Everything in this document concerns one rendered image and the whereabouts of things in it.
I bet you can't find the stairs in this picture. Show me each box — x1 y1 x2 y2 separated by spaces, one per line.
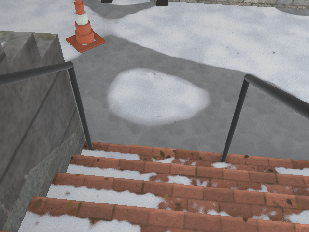
0 141 309 232

